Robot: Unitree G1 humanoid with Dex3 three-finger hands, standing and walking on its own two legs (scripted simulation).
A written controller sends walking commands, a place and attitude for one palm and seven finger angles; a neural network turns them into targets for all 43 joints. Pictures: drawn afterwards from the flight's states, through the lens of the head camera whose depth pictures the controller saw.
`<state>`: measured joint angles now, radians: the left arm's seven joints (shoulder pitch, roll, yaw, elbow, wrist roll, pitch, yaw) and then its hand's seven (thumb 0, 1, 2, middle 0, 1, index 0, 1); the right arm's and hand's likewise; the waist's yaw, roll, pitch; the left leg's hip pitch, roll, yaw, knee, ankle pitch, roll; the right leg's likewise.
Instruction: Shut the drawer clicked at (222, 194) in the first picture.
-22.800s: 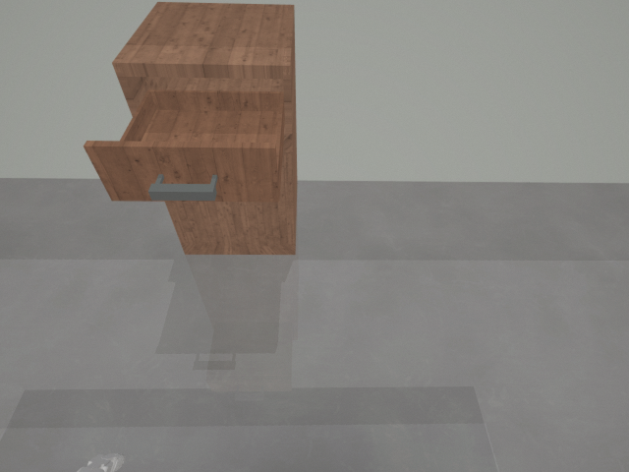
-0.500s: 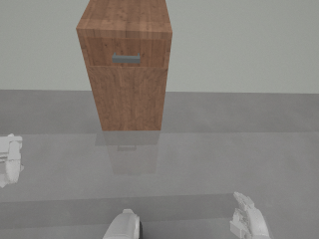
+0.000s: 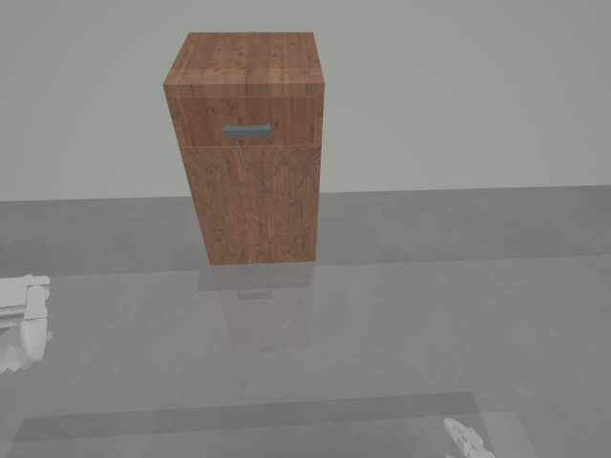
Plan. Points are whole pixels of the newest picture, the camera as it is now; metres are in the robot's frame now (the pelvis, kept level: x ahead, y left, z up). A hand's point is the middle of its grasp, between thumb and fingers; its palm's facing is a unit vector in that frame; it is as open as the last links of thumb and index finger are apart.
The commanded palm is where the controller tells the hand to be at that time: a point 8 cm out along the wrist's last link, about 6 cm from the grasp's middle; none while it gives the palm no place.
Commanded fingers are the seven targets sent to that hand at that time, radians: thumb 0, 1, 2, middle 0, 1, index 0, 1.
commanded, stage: stop stepping back and stand still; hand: left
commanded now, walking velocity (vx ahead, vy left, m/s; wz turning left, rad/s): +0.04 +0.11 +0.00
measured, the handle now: (248, 128) +1.02 +0.22 -0.09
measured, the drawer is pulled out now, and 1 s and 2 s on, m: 0.00 0.00 0.00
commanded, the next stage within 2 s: let the arm hang, fingers relaxed in 0.76 s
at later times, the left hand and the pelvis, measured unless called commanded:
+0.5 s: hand (59, 309) +0.21 +0.25 +0.18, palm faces +0.39 -0.79 -0.47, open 3.3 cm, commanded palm +0.16 +0.29 +0.19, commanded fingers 0.00 0.90 0.90 -1.40 -1.60 -1.40 -1.60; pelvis +0.03 +0.01 +0.01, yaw +1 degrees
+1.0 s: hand (104, 394) +0.21 +0.27 -0.02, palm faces +0.12 -0.88 -0.46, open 3.1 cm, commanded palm none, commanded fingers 0.00 0.90 0.90 -1.08 -1.25 -1.08 -1.25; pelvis +0.03 +0.03 +0.00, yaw +2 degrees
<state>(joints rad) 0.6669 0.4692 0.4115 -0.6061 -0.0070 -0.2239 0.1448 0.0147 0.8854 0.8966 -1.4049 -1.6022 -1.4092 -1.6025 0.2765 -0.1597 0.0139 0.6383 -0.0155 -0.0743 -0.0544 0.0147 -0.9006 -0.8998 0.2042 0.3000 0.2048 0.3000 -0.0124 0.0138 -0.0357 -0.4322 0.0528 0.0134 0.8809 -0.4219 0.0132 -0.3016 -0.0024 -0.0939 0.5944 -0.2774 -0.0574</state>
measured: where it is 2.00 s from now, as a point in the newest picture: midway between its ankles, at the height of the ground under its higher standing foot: outside the picture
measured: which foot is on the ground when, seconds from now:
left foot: up 0.00-0.16, down 0.18-1.00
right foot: down 0.00-1.00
